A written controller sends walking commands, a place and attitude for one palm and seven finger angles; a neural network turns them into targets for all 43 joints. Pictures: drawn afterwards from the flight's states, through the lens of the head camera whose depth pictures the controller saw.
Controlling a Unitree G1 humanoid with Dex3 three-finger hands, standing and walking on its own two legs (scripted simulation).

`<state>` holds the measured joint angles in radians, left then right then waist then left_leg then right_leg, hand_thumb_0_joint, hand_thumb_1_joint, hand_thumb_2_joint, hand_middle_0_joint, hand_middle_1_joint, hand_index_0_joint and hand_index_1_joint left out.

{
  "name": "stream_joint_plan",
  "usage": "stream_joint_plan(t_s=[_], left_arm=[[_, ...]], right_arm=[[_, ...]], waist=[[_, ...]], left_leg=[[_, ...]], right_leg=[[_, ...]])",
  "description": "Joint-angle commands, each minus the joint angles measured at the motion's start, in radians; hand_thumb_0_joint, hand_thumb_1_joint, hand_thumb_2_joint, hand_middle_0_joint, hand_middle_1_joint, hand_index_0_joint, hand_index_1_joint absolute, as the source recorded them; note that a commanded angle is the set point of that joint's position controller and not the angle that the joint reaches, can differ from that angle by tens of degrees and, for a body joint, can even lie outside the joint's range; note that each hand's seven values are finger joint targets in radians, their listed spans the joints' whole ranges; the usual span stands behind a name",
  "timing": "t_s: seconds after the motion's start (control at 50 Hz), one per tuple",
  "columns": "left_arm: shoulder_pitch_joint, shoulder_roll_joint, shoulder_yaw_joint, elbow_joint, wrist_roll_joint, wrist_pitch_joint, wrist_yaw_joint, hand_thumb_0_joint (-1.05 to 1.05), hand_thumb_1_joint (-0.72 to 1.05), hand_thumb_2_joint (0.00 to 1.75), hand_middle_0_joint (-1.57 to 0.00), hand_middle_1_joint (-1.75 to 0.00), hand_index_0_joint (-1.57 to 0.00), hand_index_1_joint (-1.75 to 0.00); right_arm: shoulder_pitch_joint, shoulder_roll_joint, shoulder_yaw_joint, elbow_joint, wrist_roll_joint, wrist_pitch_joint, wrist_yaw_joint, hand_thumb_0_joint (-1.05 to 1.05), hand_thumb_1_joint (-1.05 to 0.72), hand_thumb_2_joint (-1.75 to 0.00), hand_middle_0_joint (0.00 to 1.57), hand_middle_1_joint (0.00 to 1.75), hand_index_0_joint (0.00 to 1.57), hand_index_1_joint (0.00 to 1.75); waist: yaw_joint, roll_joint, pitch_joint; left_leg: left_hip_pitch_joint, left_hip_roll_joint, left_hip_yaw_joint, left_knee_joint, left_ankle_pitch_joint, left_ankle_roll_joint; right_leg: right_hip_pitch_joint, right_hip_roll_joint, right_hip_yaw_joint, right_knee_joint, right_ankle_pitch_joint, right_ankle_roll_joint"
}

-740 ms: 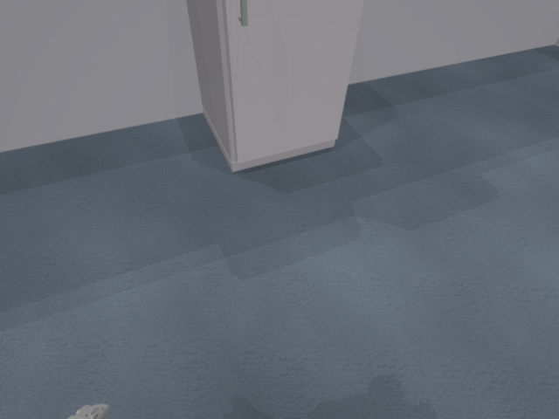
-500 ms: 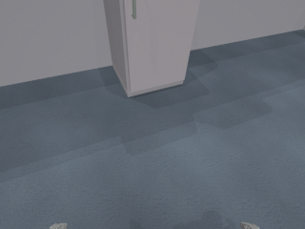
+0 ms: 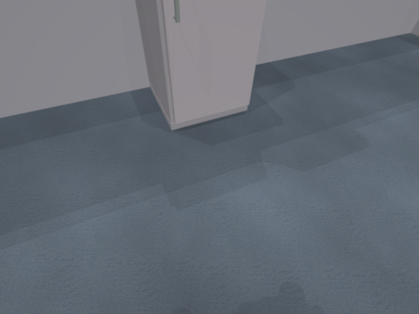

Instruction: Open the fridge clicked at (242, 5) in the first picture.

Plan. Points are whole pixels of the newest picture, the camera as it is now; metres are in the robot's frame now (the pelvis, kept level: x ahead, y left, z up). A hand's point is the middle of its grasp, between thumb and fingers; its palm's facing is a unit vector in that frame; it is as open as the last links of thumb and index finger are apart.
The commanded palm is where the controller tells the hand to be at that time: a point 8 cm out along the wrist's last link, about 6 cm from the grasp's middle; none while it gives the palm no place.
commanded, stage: stand and wait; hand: left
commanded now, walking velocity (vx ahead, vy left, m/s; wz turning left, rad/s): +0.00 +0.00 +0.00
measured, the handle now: out of the picture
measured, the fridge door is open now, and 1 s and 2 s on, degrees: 0 0 0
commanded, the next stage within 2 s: look at it before walking up in 0.08 s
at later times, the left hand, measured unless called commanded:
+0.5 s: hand out of the picture +0.08 +0.24 -0.15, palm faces -0.03 -0.94 -0.33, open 7.4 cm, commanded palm none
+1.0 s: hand out of the picture +0.05 +0.22 -0.17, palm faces -0.05 -0.96 -0.27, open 7.4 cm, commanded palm none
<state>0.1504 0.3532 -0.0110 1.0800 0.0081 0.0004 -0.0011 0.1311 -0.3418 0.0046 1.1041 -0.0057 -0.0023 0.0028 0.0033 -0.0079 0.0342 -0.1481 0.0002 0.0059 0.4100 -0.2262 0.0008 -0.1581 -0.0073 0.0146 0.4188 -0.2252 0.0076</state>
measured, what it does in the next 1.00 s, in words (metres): stands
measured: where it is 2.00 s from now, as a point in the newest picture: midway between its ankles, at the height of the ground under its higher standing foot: (227, 286)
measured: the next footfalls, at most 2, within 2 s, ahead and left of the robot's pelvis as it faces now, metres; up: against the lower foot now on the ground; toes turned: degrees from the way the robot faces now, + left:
left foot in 1.58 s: +0.38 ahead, +0.06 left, +0.00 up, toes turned -7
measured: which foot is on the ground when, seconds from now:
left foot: down 0.00-1.00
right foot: down 0.00-1.00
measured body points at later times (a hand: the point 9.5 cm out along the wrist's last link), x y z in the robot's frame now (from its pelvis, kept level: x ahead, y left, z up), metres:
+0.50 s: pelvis +0.00 -0.01 +0.00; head +0.00 -0.01 +0.45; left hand +0.08 +0.29 -0.13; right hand +0.08 -0.30 -0.13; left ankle +0.00 +0.12 -0.74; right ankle +0.00 -0.12 -0.74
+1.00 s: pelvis +0.02 -0.01 -0.01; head +0.01 +0.00 +0.44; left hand +0.06 +0.27 -0.15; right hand +0.06 -0.28 -0.15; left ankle +0.00 +0.12 -0.74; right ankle +0.00 -0.12 -0.74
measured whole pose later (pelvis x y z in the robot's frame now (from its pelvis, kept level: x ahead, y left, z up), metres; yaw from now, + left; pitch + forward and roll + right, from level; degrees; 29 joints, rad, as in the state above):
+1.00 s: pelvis +0.02 -0.01 -0.01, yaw -4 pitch -1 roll +0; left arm 0.26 0.29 0.00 1.06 0.02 0.02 -0.02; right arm 0.19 -0.28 0.00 1.08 -0.02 0.00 0.01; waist 0.02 -0.01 -0.01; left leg -0.16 0.04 0.06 0.48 -0.31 0.00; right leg -0.20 0.03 0.06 0.52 -0.33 -0.02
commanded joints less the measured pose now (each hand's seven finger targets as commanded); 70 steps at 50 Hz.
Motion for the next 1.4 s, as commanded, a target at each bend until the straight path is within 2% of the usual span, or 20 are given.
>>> stream_joint_plan(t_s=[0.0,0.78,0.82,0.84,0.88,0.94,0.98,1.0,1.02,1.06,1.08,1.1,1.12,1.14,1.16,1.18,1.2,1.24,1.28,1.38], left_arm=[[-0.055,0.197,0.044,-0.064,0.002,-0.023,0.012,0.0,0.9,0.9,-0.2,-0.3,-0.2,-0.3],[-0.048,0.197,0.043,-0.052,0.003,-0.029,0.012,0.0,0.9,0.9,-0.2,-0.3,-0.2,-0.3],[0.023,0.079,0.02,-0.025,0.004,-0.007,0.014,0.0,0.9,0.9,-0.2,-0.3,-0.2,-0.3],[0.05,0.072,0.022,-0.023,0.007,0.001,0.011,0.0,0.9,0.9,-0.2,-0.3,-0.2,-0.3],[0.061,0.085,0.036,-0.042,0.013,0.014,-0.002,0.0,0.9,0.9,-0.2,-0.3,-0.2,-0.3],[0.094,0.066,0.051,-0.081,0.015,0.011,-0.016,0.0,0.9,0.9,-0.2,-0.3,-0.2,-0.3],[0.103,0.015,0.055,-0.106,0.015,-0.003,-0.023,0.0,0.9,0.9,-0.2,-0.3,-0.2,-0.3],[0.086,-0.01,0.056,-0.124,0.015,-0.009,-0.026,0.0,0.9,0.9,-0.2,-0.3,-0.2,-0.3],[0.059,-0.021,0.059,-0.142,0.014,-0.014,-0.029,0.0,0.9,0.9,-0.2,-0.3,-0.2,-0.3],[0.055,-0.042,0.066,-0.149,0.014,-0.026,-0.033,0.0,0.9,0.9,-0.2,-0.3,-0.2,-0.3],[0.118,-0.058,0.068,-0.127,0.016,-0.029,-0.035,0.0,0.9,0.9,-0.2,-0.3,-0.2,-0.3],[0.248,-0.062,0.074,-0.082,0.018,-0.033,-0.034,0.0,0.9,0.9,-0.2,-0.3,-0.2,-0.3],[0.386,0.024,0.095,-0.036,0.024,-0.047,-0.021,0.0,0.9,0.9,-0.2,-0.3,-0.2,-0.3],[0.496,0.102,0.108,-0.007,0.009,-0.057,-0.002,0.0,0.9,0.9,-0.2,-0.3,-0.2,-0.3],[0.503,0.067,0.1,0.001,0.004,-0.059,0.012,0.0,0.9,0.9,-0.2,-0.3,-0.2,-0.3],[0.45,0.039,0.093,-0.007,0.01,-0.058,0.015,0.0,0.9,0.9,-0.2,-0.3,-0.2,-0.3],[0.398,0.007,0.084,-0.021,0.014,-0.06,0.018,0.0,0.9,0.9,-0.2,-0.3,-0.2,-0.3],[0.339,-0.03,0.078,-0.033,0.019,-0.068,0.022,0.0,0.9,0.9,-0.2,-0.3,-0.2,-0.3],[0.337,-0.042,0.077,-0.025,0.019,-0.075,0.02,0.0,0.9,0.9,-0.2,-0.3,-0.2,-0.3],[0.367,-0.059,0.076,0.005,0.018,-0.082,0.024,0.0,0.9,0.9,-0.2,-0.3,-0.2,-0.3]], right_arm=[[-0.067,-0.206,-0.042,-0.064,-0.004,-0.032,-0.015,0.0,-0.9,-0.9,0.2,0.3,0.2,0.3],[-0.067,-0.204,-0.039,-0.052,-0.001,-0.03,-0.015,0.0,-0.9,-0.9,0.2,0.3,0.2,0.3],[0.001,-0.081,-0.013,-0.026,-0.01,-0.014,-0.01,0.0,-0.9,-0.9,0.2,0.3,0.2,0.3],[0.027,-0.075,-0.015,-0.024,-0.013,-0.008,-0.009,0.0,-0.9,-0.9,0.2,0.3,0.2,0.3],[0.042,-0.088,-0.027,-0.037,-0.019,0.0,-0.007,0.0,-0.9,-0.9,0.2,0.3,0.2,0.3],[0.091,-0.113,-0.047,-0.058,-0.018,-0.009,-0.009,0.0,-0.9,-0.9,0.2,0.3,0.2,0.3],[0.148,-0.134,-0.065,-0.064,-0.018,-0.022,-0.015,0.0,-0.9,-0.9,0.2,0.3,0.2,0.3],[0.17,-0.143,-0.074,-0.065,-0.015,-0.03,-0.017,0.0,-0.9,-0.9,0.2,0.3,0.2,0.3],[0.184,-0.134,-0.08,-0.066,-0.014,-0.037,-0.016,0.0,-0.9,-0.9,0.2,0.3,0.2,0.3],[0.189,-0.099,-0.076,-0.066,-0.018,-0.044,-0.018,0.0,-0.9,-0.9,0.2,0.3,0.2,0.3],[0.16,-0.088,-0.072,-0.067,-0.019,-0.044,-0.018,0.0,-0.9,-0.9,0.2,0.3,0.2,0.3],[0.128,-0.07,-0.068,-0.073,-0.019,-0.044,-0.018,0.0,-0.9,-0.9,0.2,0.3,0.2,0.3],[0.103,-0.006,-0.057,-0.102,-0.007,-0.047,-0.012,0.0,-0.9,-0.9,0.2,0.3,0.2,0.3],[0.012,0.03,-0.044,-0.166,-0.006,-0.058,-0.001,0.0,-0.9,-0.9,0.2,0.3,0.2,0.3],[-0.045,0.006,-0.054,-0.17,-0.011,-0.062,-0.003,0.0,-0.9,-0.9,0.2,0.3,0.2,0.3],[-0.056,0.029,-0.058,-0.167,-0.01,-0.062,-0.001,0.0,-0.9,-0.9,0.2,0.3,0.2,0.3],[-0.031,0.041,-0.058,-0.153,-0.015,-0.06,0.001,0.0,-0.9,-0.9,0.2,0.3,0.2,0.3],[0.022,0.076,-0.062,-0.125,-0.019,-0.05,0.008,0.0,-0.9,-0.9,0.2,0.3,0.2,0.3],[0.034,0.099,-0.065,-0.128,-0.016,-0.039,0.014,0.0,-0.9,-0.9,0.2,0.3,0.2,0.3],[-0.043,0.127,-0.066,-0.169,-0.012,-0.045,0.028,0.0,-0.9,-0.9,0.2,0.3,0.2,0.3]], waist=[[-0.002,0.009,-0.054],[-0.003,0.011,-0.055],[-0.003,-0.007,-0.064],[-0.001,-0.012,-0.053],[-0.002,-0.009,0.055],[-0.011,0.045,0.088],[-0.028,0.14,0.077],[-0.036,0.189,0.065],[-0.045,0.209,0.08],[-0.031,0.154,0.087],[0.006,0.141,0.077],[0.067,0.077,0.031],[0.118,-0.178,0.001],[0.149,-0.342,0.017],[0.151,-0.203,0.043],[0.117,-0.109,0.091],[0.081,-0.047,0.095],[0.033,-0.034,0.074],[0.017,-0.066,0.07],[0.031,-0.103,0.085]], left_leg=[[-0.004,0.113,-0.103,-0.088,0.101,0.033],[0.031,0.119,-0.096,-0.1,0.132,0.025],[0.036,0.114,-0.057,-0.072,0.004,0.005],[0.024,0.109,-0.046,-0.059,-0.107,0.004],[-0.064,0.108,-0.049,-0.068,-0.324,0.013],[-0.05,0.163,-0.103,-0.078,-0.409,0.054],[0.027,0.263,-0.215,-0.146,-0.415,0.114],[0.075,0.331,-0.256,-0.179,-0.366,0.152],[0.094,0.361,-0.248,-0.184,-0.272,0.177],[0.059,0.357,-0.164,-0.117,-0.054,0.167],[-0.021,0.319,-0.075,-0.041,-0.008,0.128],[-0.123,0.248,0.016,0.123,-0.021,0.081],[-0.369,0.127,0.146,0.448,-0.112,0.015],[-0.574,0.051,0.156,0.668,-0.351,-0.009],[-0.603,0.095,0.04,0.735,-0.301,0.0],[-0.622,0.12,0.028,0.775,-0.25,-0.005],[-0.609,0.139,0.012,0.761,-0.202,-0.011],[-0.534,0.147,0.035,0.699,-0.132,-0.028],[-0.502,0.138,0.06,0.628,-0.064,-0.04],[-0.479,0.117,0.091,0.433,0.036,-0.036]], right_leg=[[-0.005,-0.107,0.099,-0.076,0.092,-0.04],[0.001,-0.111,0.108,-0.109,0.133,-0.04],[-0.016,-0.098,0.117,-0.102,-0.02,-0.029],[-0.043,-0.09,0.132,-0.103,-0.14,-0.034],[-0.13,-0.066,0.166,-0.102,-0.338,-0.051],[-0.23,-0.016,0.147,0.016,-0.349,-0.067],[-0.318,0.043,0.047,0.21,-0.246,-0.053],[-0.365,0.039,-0.019,0.308,-0.219,-0.039],[-0.405,0.002,-0.034,0.354,-0.253,-0.03],[-0.336,-0.032,-0.051,0.3,-0.26,-0.027],[-0.198,-0.024,-0.082,0.213,-0.199,-0.03],[0.001,0.001,-0.096,0.097,-0.092,-0.042],[0.215,-0.163,0.199,-0.058,-0.166,-0.112],[0.263,-0.373,0.568,-0.21,-0.078,-0.217],[0.223,-0.368,0.582,-0.208,-0.02,-0.263],[0.169,-0.362,0.544,-0.205,-0.054,-0.286],[0.132,-0.342,0.478,-0.199,-0.048,-0.276],[0.065,-0.29,0.346,-0.203,0.019,-0.241],[0.029,-0.243,0.258,-0.218,0.075,-0.219],[0.062,-0.196,0.182,-0.212,0.194,-0.184]])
